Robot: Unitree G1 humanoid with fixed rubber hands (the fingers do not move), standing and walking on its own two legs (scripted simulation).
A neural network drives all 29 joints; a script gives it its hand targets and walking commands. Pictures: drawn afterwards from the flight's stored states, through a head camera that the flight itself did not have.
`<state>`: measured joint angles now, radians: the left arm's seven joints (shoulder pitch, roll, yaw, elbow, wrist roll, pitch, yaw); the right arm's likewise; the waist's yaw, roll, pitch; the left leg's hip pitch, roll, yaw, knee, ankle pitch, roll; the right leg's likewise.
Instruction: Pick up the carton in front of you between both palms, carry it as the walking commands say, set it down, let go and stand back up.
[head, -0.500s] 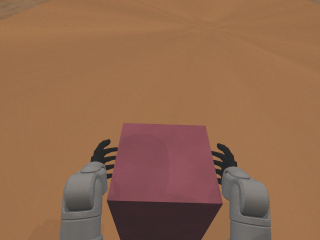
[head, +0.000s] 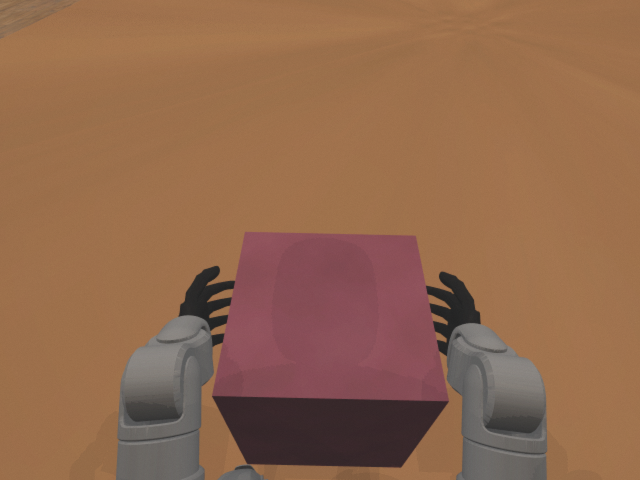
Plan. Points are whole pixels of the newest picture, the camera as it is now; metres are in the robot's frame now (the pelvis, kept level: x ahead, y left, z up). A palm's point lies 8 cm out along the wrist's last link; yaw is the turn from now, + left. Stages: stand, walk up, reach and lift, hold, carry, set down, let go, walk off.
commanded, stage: carry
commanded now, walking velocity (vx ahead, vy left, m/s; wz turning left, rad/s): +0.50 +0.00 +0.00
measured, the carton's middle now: (327, 355) +0.27 +0.00 +0.01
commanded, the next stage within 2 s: none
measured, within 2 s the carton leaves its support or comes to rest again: neither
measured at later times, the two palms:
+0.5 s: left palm (230, 157) +0.60 +0.18 +0.08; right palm (403, 162) +0.59 -0.11 +0.09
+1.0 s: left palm (275, 72) +0.93 +0.14 +0.09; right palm (404, 76) +0.93 -0.16 +0.08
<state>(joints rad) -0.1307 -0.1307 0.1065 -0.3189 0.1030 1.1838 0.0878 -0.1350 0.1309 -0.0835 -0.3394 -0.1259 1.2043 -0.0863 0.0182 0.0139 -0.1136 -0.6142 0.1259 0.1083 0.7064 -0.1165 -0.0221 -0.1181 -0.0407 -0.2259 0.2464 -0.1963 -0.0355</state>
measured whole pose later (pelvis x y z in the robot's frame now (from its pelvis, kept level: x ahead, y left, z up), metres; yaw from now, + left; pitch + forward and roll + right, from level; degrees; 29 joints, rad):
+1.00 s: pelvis +0.67 -0.01 +0.00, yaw +0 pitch +4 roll +1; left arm -0.14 -0.13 0.11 -0.37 0.10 1.19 0.09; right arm -0.15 0.13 -0.08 -0.38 -0.12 1.20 -0.08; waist 0.01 0.01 -0.07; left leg -0.62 0.12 0.11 0.74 -0.13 -0.02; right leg -0.09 -0.03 -0.22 0.23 -0.22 -0.05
